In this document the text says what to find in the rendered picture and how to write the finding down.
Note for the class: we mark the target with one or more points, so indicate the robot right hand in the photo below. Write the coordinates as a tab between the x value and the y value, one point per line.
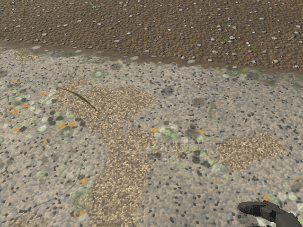
270	212

